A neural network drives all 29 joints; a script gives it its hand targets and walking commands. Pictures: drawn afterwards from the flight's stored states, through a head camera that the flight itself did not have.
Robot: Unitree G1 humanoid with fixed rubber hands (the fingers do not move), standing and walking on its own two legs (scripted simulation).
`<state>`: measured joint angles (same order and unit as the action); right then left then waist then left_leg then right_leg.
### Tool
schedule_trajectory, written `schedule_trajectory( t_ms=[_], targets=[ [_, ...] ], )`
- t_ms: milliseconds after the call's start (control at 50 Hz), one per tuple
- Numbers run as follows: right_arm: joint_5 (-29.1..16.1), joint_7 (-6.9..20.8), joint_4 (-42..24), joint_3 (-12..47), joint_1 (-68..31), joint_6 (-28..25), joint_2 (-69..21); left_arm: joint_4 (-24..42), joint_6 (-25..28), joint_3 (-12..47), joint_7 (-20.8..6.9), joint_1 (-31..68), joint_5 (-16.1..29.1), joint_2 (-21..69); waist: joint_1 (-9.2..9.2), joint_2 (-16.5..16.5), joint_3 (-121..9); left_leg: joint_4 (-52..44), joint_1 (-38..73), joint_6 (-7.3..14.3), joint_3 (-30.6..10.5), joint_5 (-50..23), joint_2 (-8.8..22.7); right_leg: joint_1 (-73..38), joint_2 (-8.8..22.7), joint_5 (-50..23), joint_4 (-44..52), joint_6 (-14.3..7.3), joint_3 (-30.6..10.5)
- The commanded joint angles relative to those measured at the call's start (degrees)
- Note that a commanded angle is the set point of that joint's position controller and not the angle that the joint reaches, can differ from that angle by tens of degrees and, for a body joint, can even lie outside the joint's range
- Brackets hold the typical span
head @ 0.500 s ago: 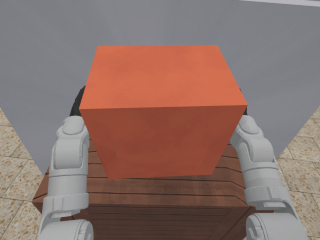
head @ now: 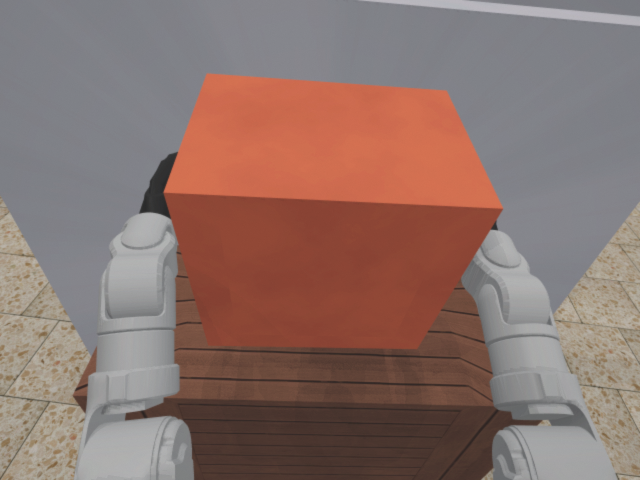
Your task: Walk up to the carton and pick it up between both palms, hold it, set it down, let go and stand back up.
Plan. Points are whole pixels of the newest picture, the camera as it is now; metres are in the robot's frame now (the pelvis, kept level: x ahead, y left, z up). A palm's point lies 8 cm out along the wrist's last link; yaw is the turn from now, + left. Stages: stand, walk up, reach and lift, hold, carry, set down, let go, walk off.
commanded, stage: hold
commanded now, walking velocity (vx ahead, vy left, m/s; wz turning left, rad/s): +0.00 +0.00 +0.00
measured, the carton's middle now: (321, 224) +0.37 +0.02 +0.17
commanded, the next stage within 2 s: none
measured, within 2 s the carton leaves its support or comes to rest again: neither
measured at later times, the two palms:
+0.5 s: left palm (174, 229) +0.35 +0.20 +0.17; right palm (470, 229) +0.38 -0.17 +0.18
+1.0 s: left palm (166, 227) +0.35 +0.21 +0.17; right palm (469, 237) +0.36 -0.16 +0.18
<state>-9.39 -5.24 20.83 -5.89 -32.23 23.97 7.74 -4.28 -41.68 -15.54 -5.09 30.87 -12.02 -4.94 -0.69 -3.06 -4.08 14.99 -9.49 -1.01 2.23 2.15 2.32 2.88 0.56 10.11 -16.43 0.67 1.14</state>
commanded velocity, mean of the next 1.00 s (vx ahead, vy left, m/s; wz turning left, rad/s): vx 0.00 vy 0.00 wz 0.00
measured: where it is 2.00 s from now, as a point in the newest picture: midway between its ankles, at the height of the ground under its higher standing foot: outside the picture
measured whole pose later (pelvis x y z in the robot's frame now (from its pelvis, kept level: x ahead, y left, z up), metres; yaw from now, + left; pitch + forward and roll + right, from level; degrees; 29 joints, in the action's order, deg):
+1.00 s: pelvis +0.00 +0.00 +0.00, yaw +0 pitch -4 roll -1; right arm -9.4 -5.3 21.1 -5.4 -32.3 23.2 7.7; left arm -3.4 -40.8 -15.2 -4.3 29.6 -11.9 -4.7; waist -0.7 -3.1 -1.1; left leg 14.9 -9.2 -0.9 2.3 2.0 2.3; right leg 2.7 0.6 10.0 -16.4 0.8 1.0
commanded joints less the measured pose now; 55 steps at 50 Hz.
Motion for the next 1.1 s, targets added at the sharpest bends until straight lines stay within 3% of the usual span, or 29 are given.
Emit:
schedule_trajectory(
  t_ms=[0,40,60,140,160,180,200,220,260,320,360,380,420,440,480,500,520,560,580,620,660,780,800,880,920,960,980,1000,1080],
  targets=[
    [-0.57,9.31,-13.24,13.37,-43.38,-5.03,-24.01,7.27,5.15,24.06,-9.92,32.17,8.7,26.66,-7.63,4.12,-17.82,-3.75,15.41,0.63,0.98,6.84,-1.8,4.5,-2.69,1.4,4.78,-0.7,2.04],
    [-1.06,9.39,-12.94,14.78,-44.39,-6.12,-24.02,8.99,6.16,26.5,-8.66,35.29,10.83,26.66,-7.61,3.92,-20.49,-2.22,17.14,0.36,0.69,5.21,-2.37,6.8,-2.95,0.69,4.88,-0.04,2.68],
    [-2.18,9.09,-17.15,17.56,-46.19,-6.62,-25.82,10.93,6.66,27.49,-8.51,36.19,11.94,27.65,-6.76,2.81,-24.62,-1.55,17.85,1.0,0.78,3.25,-2.58,5.59,-2.63,-0.77,4.83,0.41,2.27],
    [-2.19,7.86,-18.32,17.54,-41.63,-7.05,-24.54,14.99,7.69,32.14,-6.72,35.3,14.58,28.74,-10.04,4.47,-25.15,0.03,21.73,-0.38,-0.25,-1.76,-2.42,6.81,-2.59,-7.49,4.61,0.88,2.45],
    [-2.59,7.73,-18.95,19.96,-42.55,-6.99,-26.3,14.55,8.14,30.09,-6.64,35.03,14.06,28.1,-7.87,2.3,-25.45,0.16,20.68,-0.08,-0.02,-2.43,-2.71,5.66,-2.39,-8.08,4.0,1.51,2.4],
    [-2.75,6.71,-20.63,21.64,-40.04,-6.85,-28.33,16.13,8.04,30.06,-6.96,33.01,13.91,27.08,-7.65,1.11,-26.63,1.94,21.25,0.72,0.34,-5.83,-3.27,3.59,-1.91,-13.33,3.74,2.23,1.59],
    [-2.34,6.43,-20.33,20.86,-37.49,-6.2,-27.42,17.81,8.04,32.22,-7.09,34.98,15.24,27.55,-9.75,1.62,-26.61,2.41,21.87,0.33,-0.04,-6.0,-2.89,3.96,-1.83,-13.5,3.03,2.39,1.57],
    [-3.11,6.4,-18.38,20.55,-37.82,-5.78,-26.43,16.39,7.61,30.24,-7.11,32.03,13.79,27.61,-8.38,2.41,-24.2,2.32,21.7,0.51,-0.44,-7.74,-3.02,3.96,-2.06,-15.0,3.37,2.28,1.38],
    [-4.98,5.64,-21.08,23.02,-36.71,-5.25,-25.58,19.37,6.96,30.24,-6.91,29.25,13.27,26.93,-8.17,1.99,-26.36,3.83,23.36,0.07,-0.27,-13.71,-3.56,1.28,-2.63,-23.38,2.18,2.97,1.4],
    [-4.01,4.69,-19.56,21.8,-34.09,-3.7,-25.47,17.6,6.72,28.48,-8.5,29.24,12.23,24.31,-8.75,1.97,-21.91,2.99,21.13,-0.09,0.19,-10.55,-3.73,0.66,-1.9,-22.51,1.91,3.38,1.45],
    [-5.47,4.24,-17.64,22.87,-33.99,-3.17,-26.12,17.93,5.77,26.26,-9.43,27.16,9.78,23.89,-7.68,2.05,-21.6,2.64,21.38,0.7,0.57,-11.09,-4.18,-1.28,-1.45,-23.85,2.0,3.89,1.14],
    [-5.97,4.05,-21.29,23.97,-30.37,-3.28,-26.79,22.03,5.79,26.79,-9.47,23.26,9.82,24.6,-7.59,2.22,-24.04,2.96,22.7,0.66,0.52,-15.49,-4.15,-4.89,-0.97,-30.61,1.01,4.35,0.32],
    [-6.25,4.13,-21.11,23.45,-34.57,-3.31,-25.1,21.48,6.13,29.1,-9.05,29.19,11.76,25.43,-8.56,3.79,-24.21,3.07,21.46,-0.07,-0.12,-12.42,-4.2,-1.55,-1.47,-25.68,1.12,3.95,0.75],
    [-5.93,4.49,-20.95,23.22,-40.63,-3.6,-25.28,19.04,6.32,27.84,-8.75,33.67,11.84,24.68,-7.23,2.4,-23.78,2.22,20.5,0.32,-0.06,-9.02,-4.13,0.47,-1.54,-21.2,1.85,3.71,1.43],
    [-6.35,4.82,-22.65,23.83,-40.53,-4.4,-26.68,22.44,7.14,31.64,-7.9,35.16,14.02,26.18,-7.65,4.47,-27.67,2.88,21.68,-0.42,-0.62,-9.1,-3.86,1.61,-2.07,-19.31,1.3,2.76,1.82],
    [-5.69,5.07,-22.17,23.2,-38.09,-4.63,-25.91,24.24,7.34,33.53,-7.22,34.91,14.7,26.79,-9.19,6.35,-27.49,3.15,22.11,-0.89,-1.09,-11.57,-3.65,1.57,-2.44,-21.12,0.95,2.55,2.16],
    [-4.77,5.27,-20.86,22.21,-40.25,-4.37,-26.07,22.34,7.87,32.94,-7.29,37.13,15.11,27.09,-8.94,5.15,-27.0,2.69,21.58,-0.85,-0.85,-8.71,-3.63,2.52,-2.05,-17.22,2.05,2.19,1.86],
    [-5.84,5.06,-21.61,22.79,-36.17,-4.8,-26.91,23.19,7.45,33.54,-7.22,30.92,14.67,28.1,-9.92,4.72,-27.45,3.79,24.2,-1.08,-1.1,-13.53,-3.18,0.59,-2.18,-24.95,1.57,2.68,1.44],
    [-5.89,4.48,-23.65,24.18,-38.48,-4.7,-27.65,23.09,7.34,33.16,-7.27,32.64,14.17,27.37,-8.75,3.81,-28.72,4.2,22.42,-1.01,-0.62,-14.42,-4.17,-1.43,-2.42,-24.67,1.48,2.94,1.47],
    [-5.01,4.76,-19.28,22.21,-38.14,-4.14,-26.64,17.6,6.87,30.2,-7.95,31.67,13.05,25.88,-8.27,2.19,-24.05,2.74,21.35,-0.08,-0.28,-9.46,-3.91,0.12,-1.76,-19.06,3.1,2.9,1.36],
    [-3.92,5.53,-16.52,19.02,-40.47,-4.44,-25.37,16.46,7.04,30.42,-7.78,35.02,12.89,26.04,-9.55,5.46,-18.93,1.33,18.19,-0.36,-0.03,-3.47,-3.94,3.47,-1.89,-11.85,3.82,2.2,0.95],
    [-1.61,7.48,-9.97,15.34,-43.21,-4.03,-25.6,8.65,5.46,23.96,-9.41,36.33,8.47,24.79,-7.11,3.2,-14.32,-3.05,15.87,1.82,0.95,6.07,-3.06,5.74,-1.77,2.61,5.83,0.59,2.04],
    [-0.74,7.86,-9.74,14.25,-42.57,-3.93,-24.39,6.3,5.34,23.9,-9.35,35.56,8.99,25.06,-7.65,2.94,-13.33,-3.41,15.1,1.64,0.78,7.69,-2.55,6.38,-2.2,4.08,5.54,0.23,2.2],
    [0.15,8.03,-11.56,13.22,-41.75,-5.08,-24.91,7.82,5.9,26.3,-9.29,33.52,10.44,26.44,-9.33,3.35,-15.22,-3.18,15.66,0.89,1.0,6.69,-2.19,6.06,-2.14,1.97,5.99,0.38,1.69],
    [-0.87,8.14,-14.57,16.0,-43.72,-6.27,-26.79,9.92,6.71,26.88,-8.83,34.85,11.58,26.83,-7.81,2.81,-21.92,-1.86,17.03,1.35,0.87,4.52,-2.33,5.74,-2.14,0.25,5.12,0.5,1.58],
    [-1.33,7.57,-18.7,17.01,-42.8,-7.43,-26.5,12.95,7.01,29.19,-8.0,32.7,12.51,26.91,-8.65,3.09,-23.63,-0.37,19.12,0.8,0.69,0.36,-2.3,4.61,-2.04,-5.49,4.37,0.8,1.59],
    [-0.45,8.31,-14.33,15.88,-40.87,-6.7,-24.56,13.83,7.55,28.74,-7.79,35.82,12.13,26.97,-9.14,3.18,-24.54,-1.16,20.43,-0.14,0.26,2.32,-2.16,6.05,-2.33,-3.49,4.34,0.9,2.67],
    [-1.6,8.0,-17.32,16.67,-41.67,-7.45,-24.36,14.95,7.84,32.19,-6.91,36.62,14.34,28.53,-10.05,5.34,-25.96,0.02,20.83,-0.86,-0.16,0.6,-2.04,6.24,-2.58,-4.46,4.09,0.7,2.42],
    [-2.88,7.43,-18.7,20.94,-39.62,-7.25,-27.38,14.39,7.68,30.57,-7.06,31.68,12.72,27.61,-7.17,2.05,-22.47,0.85,20.49,0.54,-0.26,-2.83,-2.6,5.35,-1.86,-10.1,3.6,1.77,1.99]
  ],
)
